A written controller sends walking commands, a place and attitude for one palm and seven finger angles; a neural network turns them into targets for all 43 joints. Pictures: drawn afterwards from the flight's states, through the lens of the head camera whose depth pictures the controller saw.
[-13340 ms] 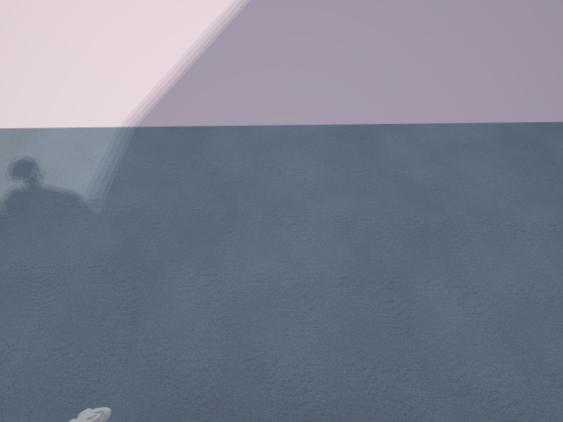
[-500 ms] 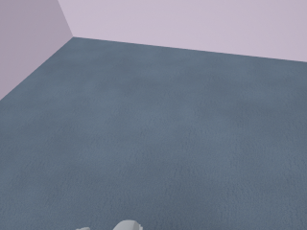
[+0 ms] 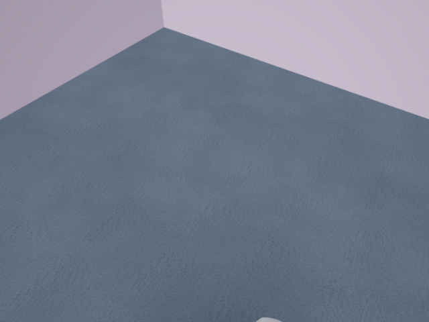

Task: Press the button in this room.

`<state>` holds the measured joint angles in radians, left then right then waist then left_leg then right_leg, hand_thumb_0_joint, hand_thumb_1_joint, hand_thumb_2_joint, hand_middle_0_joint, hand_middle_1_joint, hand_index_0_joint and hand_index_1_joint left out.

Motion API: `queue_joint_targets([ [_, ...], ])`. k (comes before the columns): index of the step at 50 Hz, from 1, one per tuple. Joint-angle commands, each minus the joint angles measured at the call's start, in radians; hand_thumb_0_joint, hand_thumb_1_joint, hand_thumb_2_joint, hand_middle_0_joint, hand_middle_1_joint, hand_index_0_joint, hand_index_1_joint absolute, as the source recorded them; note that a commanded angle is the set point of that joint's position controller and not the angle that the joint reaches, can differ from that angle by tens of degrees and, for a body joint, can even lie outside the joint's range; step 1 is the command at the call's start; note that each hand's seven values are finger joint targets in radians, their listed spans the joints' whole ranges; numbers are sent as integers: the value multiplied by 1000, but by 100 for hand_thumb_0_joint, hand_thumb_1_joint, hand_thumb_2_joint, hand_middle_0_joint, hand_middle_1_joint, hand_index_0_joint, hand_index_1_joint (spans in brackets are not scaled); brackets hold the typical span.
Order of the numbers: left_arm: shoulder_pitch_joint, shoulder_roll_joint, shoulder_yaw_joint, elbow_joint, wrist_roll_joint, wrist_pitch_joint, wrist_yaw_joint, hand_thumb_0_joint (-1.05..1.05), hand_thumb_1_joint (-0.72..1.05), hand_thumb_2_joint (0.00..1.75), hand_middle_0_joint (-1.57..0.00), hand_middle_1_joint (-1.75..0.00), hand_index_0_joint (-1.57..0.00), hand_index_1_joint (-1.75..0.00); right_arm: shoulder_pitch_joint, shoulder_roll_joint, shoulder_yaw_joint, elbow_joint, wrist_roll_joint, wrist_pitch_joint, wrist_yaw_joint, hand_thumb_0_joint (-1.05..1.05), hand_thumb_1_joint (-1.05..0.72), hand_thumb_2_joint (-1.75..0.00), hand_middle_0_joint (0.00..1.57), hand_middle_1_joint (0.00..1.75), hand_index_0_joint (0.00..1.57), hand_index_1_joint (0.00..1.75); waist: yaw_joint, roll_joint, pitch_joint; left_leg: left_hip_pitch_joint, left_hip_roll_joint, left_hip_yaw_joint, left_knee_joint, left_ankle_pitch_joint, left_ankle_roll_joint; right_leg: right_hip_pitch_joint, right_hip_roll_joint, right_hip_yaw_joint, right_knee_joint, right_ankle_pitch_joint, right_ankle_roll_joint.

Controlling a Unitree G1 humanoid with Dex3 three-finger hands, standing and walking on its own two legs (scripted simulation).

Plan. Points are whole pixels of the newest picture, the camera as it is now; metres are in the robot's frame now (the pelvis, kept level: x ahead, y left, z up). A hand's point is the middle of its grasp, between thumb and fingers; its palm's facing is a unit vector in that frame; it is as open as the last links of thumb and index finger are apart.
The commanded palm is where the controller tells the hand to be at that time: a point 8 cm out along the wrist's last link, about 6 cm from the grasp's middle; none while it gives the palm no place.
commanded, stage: turn or walk to find it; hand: left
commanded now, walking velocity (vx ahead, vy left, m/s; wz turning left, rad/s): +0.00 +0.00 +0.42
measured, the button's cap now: out of the picture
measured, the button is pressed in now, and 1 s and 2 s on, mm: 0 0 0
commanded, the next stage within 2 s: none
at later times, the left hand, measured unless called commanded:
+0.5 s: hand out of the picture -0.02 +0.16 -0.16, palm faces +0.28 -0.93 -0.25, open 7.4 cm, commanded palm none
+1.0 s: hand out of the picture -0.06 +0.20 -0.16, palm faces +0.43 -0.86 -0.26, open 7.4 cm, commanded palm none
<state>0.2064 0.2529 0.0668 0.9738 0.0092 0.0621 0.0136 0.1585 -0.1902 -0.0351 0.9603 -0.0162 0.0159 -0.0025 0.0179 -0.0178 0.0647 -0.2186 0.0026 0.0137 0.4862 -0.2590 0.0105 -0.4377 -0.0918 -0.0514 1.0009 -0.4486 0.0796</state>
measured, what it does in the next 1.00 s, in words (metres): steps on the spot, turning left: right foot, then left foot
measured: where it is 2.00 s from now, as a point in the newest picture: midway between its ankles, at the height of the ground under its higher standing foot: outside the picture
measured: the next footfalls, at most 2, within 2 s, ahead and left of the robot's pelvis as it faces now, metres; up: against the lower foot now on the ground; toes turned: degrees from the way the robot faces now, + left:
right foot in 0.14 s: +0.05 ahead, -0.13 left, +0.00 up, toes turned -1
left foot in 0.62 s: -0.04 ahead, +0.10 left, +0.00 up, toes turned +22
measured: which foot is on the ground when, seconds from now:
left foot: down 0.00-0.16, up 0.18-0.60, down 0.62-1.00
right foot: up 0.00-0.12, down 0.14-0.62, up 0.64-1.00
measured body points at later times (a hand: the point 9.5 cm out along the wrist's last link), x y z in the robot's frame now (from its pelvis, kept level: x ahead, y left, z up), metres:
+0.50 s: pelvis -0.03 -0.04 +0.00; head +0.01 -0.05 +0.45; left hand -0.03 +0.21 -0.14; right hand +0.08 -0.28 -0.16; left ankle -0.08 +0.10 -0.69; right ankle +0.01 -0.13 -0.74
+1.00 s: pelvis -0.06 -0.02 +0.00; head -0.04 -0.02 +0.45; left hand -0.08 +0.25 -0.14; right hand +0.10 -0.22 -0.15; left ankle -0.08 +0.09 -0.74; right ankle -0.01 -0.15 -0.71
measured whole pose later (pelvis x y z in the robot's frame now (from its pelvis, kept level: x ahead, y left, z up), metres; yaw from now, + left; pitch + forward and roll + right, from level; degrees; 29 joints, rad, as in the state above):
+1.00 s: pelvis -0.06 -0.02 +0.00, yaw +25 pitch +0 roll +0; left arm 0.16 0.23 0.06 0.94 0.01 0.05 0.02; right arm 0.20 -0.19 -0.05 0.97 -0.02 0.03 0.00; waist -0.02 0.01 0.05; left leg -0.27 -0.03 -0.04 0.48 -0.21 0.02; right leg -0.36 -0.06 -0.03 0.80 -0.44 0.07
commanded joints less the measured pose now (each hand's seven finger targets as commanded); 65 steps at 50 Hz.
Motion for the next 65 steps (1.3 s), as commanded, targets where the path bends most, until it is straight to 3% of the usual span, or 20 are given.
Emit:
queue_joint_targets([
  [1,-43,39,0,-96,0,-33,0,0,90,90,-20,-30,-20,-30,43,-214,-64,-52,-9,-1,-11,0,-90,-90,20,30,20,30,-46,165,-75,85,234,-235,-117,477,153,2,22,-4,-160,-11,3],
  [6,99,68,9,-70,1,-59,5,0,90,90,-20,-30,-20,-30,-5,-192,-70,-76,0,6,-4,0,-90,-90,20,30,20,30,22,122,-115,-88,144,-238,21,293,73,315,27,-15,-589,255,-13],
  [8,121,215,34,-83,22,-72,17,0,90,90,-20,-30,-20,-30,1,-94,-55,-120,7,8,6,0,-90,-90,20,30,20,30,38,-279,-91,-358,-64,-45,400,-316,-39,413,-371,358,-715,438,-177],
  [9,99,194,38,-95,9,-75,20,0,90,90,-20,-30,-20,-30,2,-148,-69,-104,-3,27,1,0,-90,-90,20,30,20,30,39,-276,-81,-316,-17,-119,564,-323,-30,268,-389,360,-754,345,-221],
  [11,-10,137,22,-121,9,-70,18,0,90,90,-20,-30,-20,-30,7,-140,-74,-71,-5,37,13,0,-90,-90,20,30,20,30,-12,-133,10,-330,10,-112,729,-201,-32,167,-296,244,-757,216,-207],
  [14,-51,92,10,-135,12,-76,20,0,90,90,-20,-30,-20,-30,73,-116,-66,-34,-7,41,22,0,-90,-90,20,30,20,30,-39,-137,-17,-308,26,-64,738,-98,-59,200,-224,74,-722,307,-173],
  [23,86,150,28,-57,22,-69,17,0,90,90,-20,-30,-20,-30,-35,-87,-39,-54,6,27,17,0,-90,-90,20,30,20,30,40,-163,-70,-219,34,38,356,-218,-71,356,-282,16,-638,579,-223],
  [28,54,161,33,-43,16,-58,14,0,90,90,-20,-30,-20,-30,39,-95,-35,-39,8,11,12,0,-90,-90,20,30,20,30,-7,-155,-114,-39,26,80,57,-74,-48,307,-268,-45,-524,538,-167],
  [29,53,145,33,-47,8,-52,13,0,90,90,-20,-30,-20,-30,77,-122,-41,-30,7,1,13,0,-90,-90,20,30,20,30,-34,-75,-135,87,49,53,-78,48,-33,215,-242,-80,-437,451,-119],
  [31,12,46,5,-109,4,-36,3,0,90,90,-20,-30,-20,-30,129,-287,-76,-36,-4,-1,5,0,-90,-90,20,30,20,30,-72,334,-90,175,404,-377,-206,380,150,-131,-41,-118,-83,-177,-8],
  [32,-60,64,5,-113,11,-20,11,0,90,90,-20,-30,-20,-30,145,-275,-74,-16,-5,-1,-5,0,-90,-90,20,30,20,30,-98,312,-75,81,390,-366,-224,314,166,-106,-42,-22,15,-165,-15],
  [35,-25,65,15,-68,10,-21,-5,0,90,90,-20,-30,-20,-30,4,-209,-50,-47,-6,-5,-17,0,-90,-90,20,30,20,30,-23,187,-17,20,272,-247,-209,219,143,-114,-34,17,107,9,-11],
  [37,6,63,14,-51,9,-25,-7,0,90,90,-20,-30,-20,-30,5,-201,-47,-51,-1,-12,-16,0,-90,-90,20,30,20,30,-17,159,-52,62,231,-203,-197,287,130,-102,-21,17,99,58,-2],
  [45,-68,44,3,-97,3,-29,3,0,90,90,-20,-30,-20,-30,76,-204,-65,-41,-7,-4,-12,0,-90,-90,20,30,20,30,-55,147,-72,102,240,-298,-166,334,167,-52,16,25,-98,-4,5],
  [51,44,47,3,-79,-4,-48,9,0,90,90,-20,-30,-20,-30,28,-199,-73,-61,-4,6,-6,0,-90,-90,20,30,20,30,1,168,-116,-43,171,-317,-69,322,117,236,60,-11,-490,173,-16],
  [52,74,69,8,-74,-1,-57,13,0,90,90,-20,-30,-20,-30,32,-172,-71,-66,2,6,-3,0,-90,-90,20,30,20,30,13,108,-130,-118,126,-292,-14,234,76,347,25,18,-623,244,-27],
  [54,84,200,31,-88,19,-67,22,0,90,90,-20,-30,-20,-30,22,-88,-59,-105,5,6,5,0,-90,-90,20,30,20,30,30,-255,-81,-381,-74,-65,356,-291,-36,411,-366,370,-744,314,-192],
  [56,4,159,30,-113,8,-66,23,0,90,90,-20,-30,-20,-30,16,-143,-79,-77,-6,35,7,0,-90,-90,20,30,20,30,2,-186,-9,-334,-16,-121,639,-253,-30,178,-337,335,-786,168,-233],
  [58,-88,100,14,-133,7,-65,23,0,90,90,-20,-30,-20,-30,78,-121,-76,-37,-9,42,18,0,-90,-90,20,30,20,30,-55,-92,18,-336,12,-94,720,-142,-44,161,-245,160,-747,216,-191],
  [65,41,116,18,-88,17,-74,20,0,90,90,-20,-30,-20,-30,18,-103,-58,-41,-4,39,18,0,-90,-90,20,30,20,30,8,-143,-19,-305,36,-17,565,-164,-84,296,-252,56,-686,458,-206],
])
